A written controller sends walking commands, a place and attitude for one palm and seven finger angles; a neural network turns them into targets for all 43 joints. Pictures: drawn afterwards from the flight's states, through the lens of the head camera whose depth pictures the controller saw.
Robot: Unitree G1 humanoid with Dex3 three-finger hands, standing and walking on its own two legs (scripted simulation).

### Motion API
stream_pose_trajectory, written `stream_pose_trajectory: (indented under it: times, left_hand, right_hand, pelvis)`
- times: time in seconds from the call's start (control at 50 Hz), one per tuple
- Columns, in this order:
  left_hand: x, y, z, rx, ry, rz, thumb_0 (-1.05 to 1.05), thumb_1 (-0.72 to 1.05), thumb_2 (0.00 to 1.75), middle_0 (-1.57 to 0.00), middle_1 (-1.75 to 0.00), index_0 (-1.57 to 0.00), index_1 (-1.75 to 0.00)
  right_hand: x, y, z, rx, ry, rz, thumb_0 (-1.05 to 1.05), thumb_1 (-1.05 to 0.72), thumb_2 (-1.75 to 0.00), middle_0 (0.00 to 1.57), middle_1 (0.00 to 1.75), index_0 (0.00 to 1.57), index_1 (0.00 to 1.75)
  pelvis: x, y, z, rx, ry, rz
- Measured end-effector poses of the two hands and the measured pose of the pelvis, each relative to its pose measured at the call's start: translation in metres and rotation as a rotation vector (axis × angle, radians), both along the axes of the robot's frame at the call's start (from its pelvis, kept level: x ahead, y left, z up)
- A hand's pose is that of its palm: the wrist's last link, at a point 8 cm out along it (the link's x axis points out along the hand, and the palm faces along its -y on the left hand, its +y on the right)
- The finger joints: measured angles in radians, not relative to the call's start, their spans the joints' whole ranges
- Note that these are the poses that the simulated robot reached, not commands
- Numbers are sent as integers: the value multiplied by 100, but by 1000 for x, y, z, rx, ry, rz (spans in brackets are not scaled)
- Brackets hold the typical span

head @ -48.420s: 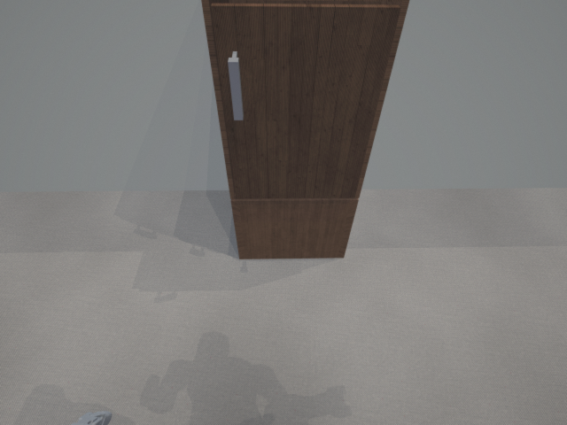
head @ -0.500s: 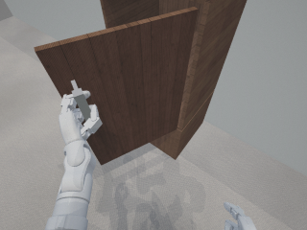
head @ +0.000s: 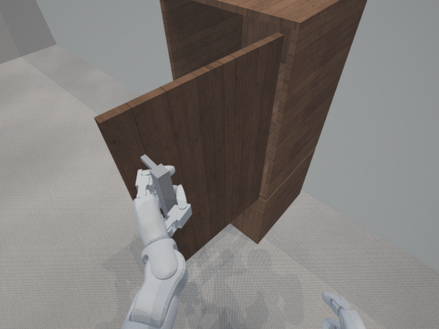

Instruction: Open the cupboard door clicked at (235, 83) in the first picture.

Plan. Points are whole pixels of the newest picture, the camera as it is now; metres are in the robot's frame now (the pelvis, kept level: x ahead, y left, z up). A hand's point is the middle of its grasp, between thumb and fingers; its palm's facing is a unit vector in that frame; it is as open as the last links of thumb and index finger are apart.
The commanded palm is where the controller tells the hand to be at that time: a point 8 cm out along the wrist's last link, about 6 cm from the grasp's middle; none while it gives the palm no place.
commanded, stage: open thumb and fingers to let go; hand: left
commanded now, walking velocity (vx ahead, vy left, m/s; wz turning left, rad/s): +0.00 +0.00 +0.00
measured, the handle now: (160, 190) +0.35 +0.13 +0.08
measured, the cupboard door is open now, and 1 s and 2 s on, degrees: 85 84 86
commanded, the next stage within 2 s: slide the hand sideways off the handle in 0.82 s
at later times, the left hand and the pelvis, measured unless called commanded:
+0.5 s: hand (180, 202) +0.32 +0.09 +0.09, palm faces +0.44 -0.90 -0.01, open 12.2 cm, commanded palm +0.27 +0.13 +0.08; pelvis -0.02 +0.00 +0.00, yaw +0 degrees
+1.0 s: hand (179, 208) +0.31 +0.09 +0.08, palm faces +0.32 -0.95 -0.04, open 14.9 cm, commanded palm +0.27 +0.13 +0.08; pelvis -0.03 +0.01 -0.01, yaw +0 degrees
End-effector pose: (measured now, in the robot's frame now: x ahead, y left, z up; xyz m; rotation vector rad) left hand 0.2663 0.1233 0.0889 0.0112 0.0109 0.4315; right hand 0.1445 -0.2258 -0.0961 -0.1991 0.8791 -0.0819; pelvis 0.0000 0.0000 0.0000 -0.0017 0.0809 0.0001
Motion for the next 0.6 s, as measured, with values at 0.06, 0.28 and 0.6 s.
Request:
stream_pose_trajectory:
  times: [0.06, 0.28, 0.6]
  left_hand:
    - [0, -3, 0, 7, -1, 16, 0, 66, 78, -31, -132, -31, -133]
    - [7, 3, -3, 1, 6, 45, 1, 40, 69, -35, -129, -35, -130]
    - [7, 3, -3, -5, -6, 27, 0, -39, 35, -29, -112, -30, -112]
  right_hand:
    - [1, 0, -2, -3, 2, 7, 2, -90, -90, 20, 30, 20, 29]
    - [7, 9, -1, 2, -33, 33, 2, -90, -90, 20, 30, 20, 29]
    - [-15, 15, -5, 1, -10, 17, 1, -90, -90, 21, 30, 20, 29]
  pelvis:
    - [-4, -2, -1, 1, -4, 7]
    - [-15, -4, -2, 4, -1, 13]
    - [-24, 6, -4, 2, -1, 3]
